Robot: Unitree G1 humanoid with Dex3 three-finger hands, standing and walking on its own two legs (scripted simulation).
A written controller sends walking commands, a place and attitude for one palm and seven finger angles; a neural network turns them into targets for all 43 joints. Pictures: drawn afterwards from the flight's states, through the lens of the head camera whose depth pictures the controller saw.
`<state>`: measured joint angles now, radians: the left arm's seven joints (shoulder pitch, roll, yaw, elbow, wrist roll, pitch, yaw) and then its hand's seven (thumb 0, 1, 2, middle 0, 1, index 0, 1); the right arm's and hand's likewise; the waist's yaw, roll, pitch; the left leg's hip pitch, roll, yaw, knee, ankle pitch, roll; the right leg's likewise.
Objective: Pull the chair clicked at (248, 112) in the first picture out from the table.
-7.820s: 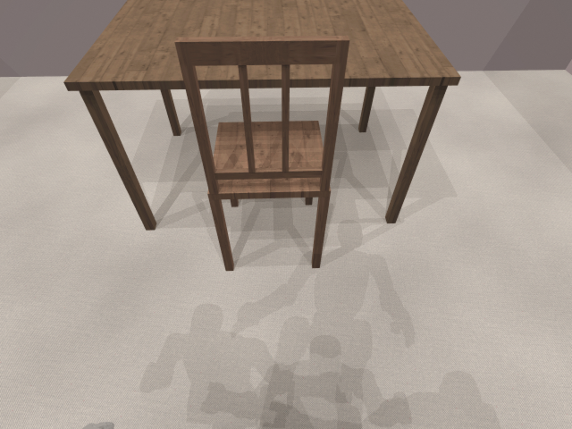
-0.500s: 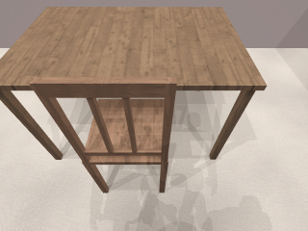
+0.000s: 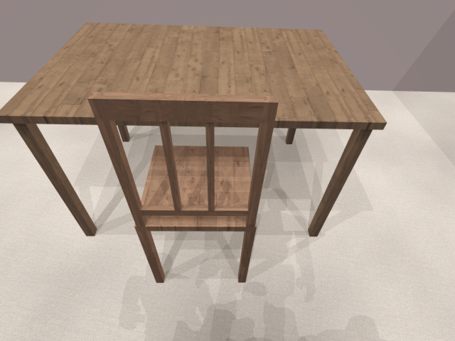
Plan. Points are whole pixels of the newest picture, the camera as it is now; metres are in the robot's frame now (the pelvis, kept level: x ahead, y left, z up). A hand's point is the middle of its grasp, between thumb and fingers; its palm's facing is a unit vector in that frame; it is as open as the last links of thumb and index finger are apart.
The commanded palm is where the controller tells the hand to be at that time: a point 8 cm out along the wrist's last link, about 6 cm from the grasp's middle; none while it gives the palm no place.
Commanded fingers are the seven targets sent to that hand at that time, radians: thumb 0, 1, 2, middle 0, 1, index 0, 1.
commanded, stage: come to a stop and stand still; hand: left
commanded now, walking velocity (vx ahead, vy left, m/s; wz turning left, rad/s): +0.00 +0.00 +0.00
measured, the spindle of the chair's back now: (172, 170) +0.52 +0.18 -0.05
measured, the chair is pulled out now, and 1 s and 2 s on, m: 0.00 0.00 0.00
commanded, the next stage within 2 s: look again from close up in 0.76 s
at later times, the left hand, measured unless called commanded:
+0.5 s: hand out of the picture -0.14 +0.18 -0.17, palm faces +0.04 -0.99 -0.14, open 7.4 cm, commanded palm none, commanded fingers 0.00 0.90 0.90 -0.20 -0.30 -0.20 -0.30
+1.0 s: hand out of the picture -0.12 +0.19 -0.16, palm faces +0.03 -0.99 -0.15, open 7.4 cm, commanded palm none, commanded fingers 0.00 0.90 0.90 -0.20 -0.30 -0.20 -0.30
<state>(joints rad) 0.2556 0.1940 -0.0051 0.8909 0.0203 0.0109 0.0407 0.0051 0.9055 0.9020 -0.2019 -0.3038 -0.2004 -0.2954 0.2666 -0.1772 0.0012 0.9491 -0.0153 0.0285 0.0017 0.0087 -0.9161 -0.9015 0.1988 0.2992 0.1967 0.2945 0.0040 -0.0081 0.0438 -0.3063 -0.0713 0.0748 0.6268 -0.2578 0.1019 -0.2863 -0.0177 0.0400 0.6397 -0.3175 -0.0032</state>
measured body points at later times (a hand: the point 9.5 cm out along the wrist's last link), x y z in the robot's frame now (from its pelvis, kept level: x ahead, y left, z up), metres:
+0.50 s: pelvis -0.06 +0.03 +0.01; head -0.06 +0.05 +0.46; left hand -0.14 +0.23 -0.15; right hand -0.06 -0.20 -0.14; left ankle +0.01 +0.08 -0.72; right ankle -0.06 -0.10 -0.72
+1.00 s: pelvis -0.08 +0.04 +0.02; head -0.08 +0.06 +0.47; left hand -0.12 +0.25 -0.15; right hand -0.09 -0.18 -0.14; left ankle +0.01 +0.08 -0.72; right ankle -0.08 -0.09 -0.72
